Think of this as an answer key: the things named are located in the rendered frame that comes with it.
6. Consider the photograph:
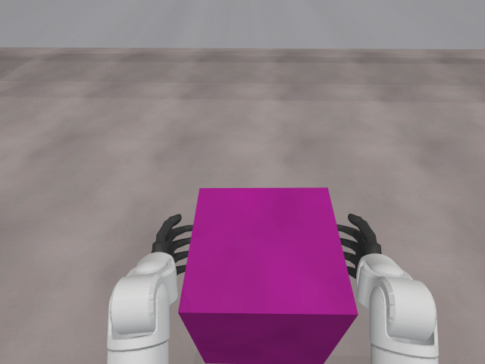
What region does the carton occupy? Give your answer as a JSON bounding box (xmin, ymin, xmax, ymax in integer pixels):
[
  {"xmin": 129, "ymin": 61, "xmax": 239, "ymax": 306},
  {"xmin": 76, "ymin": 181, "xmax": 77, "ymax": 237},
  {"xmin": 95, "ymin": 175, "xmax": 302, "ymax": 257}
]
[{"xmin": 178, "ymin": 187, "xmax": 358, "ymax": 364}]

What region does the right robot hand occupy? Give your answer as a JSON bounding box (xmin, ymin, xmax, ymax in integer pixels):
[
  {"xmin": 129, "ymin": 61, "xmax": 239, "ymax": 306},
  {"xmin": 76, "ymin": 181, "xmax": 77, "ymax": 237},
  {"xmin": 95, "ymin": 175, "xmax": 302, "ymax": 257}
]
[{"xmin": 337, "ymin": 214, "xmax": 382, "ymax": 279}]

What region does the robot right forearm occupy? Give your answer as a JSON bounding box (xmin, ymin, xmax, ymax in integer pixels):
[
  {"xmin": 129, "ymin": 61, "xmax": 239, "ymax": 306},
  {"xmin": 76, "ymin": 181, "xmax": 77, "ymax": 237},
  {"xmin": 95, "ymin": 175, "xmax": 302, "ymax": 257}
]
[{"xmin": 356, "ymin": 253, "xmax": 439, "ymax": 364}]

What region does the robot left forearm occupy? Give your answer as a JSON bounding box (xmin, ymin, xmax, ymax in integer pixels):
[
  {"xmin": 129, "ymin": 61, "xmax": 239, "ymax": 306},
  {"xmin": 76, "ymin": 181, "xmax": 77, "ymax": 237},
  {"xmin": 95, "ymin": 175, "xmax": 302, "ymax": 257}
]
[{"xmin": 107, "ymin": 252, "xmax": 178, "ymax": 364}]

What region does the left robot hand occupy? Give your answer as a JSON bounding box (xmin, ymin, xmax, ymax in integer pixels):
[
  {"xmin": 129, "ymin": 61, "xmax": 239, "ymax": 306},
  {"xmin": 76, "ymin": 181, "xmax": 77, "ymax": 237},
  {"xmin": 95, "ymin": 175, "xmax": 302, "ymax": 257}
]
[{"xmin": 151, "ymin": 214, "xmax": 193, "ymax": 275}]

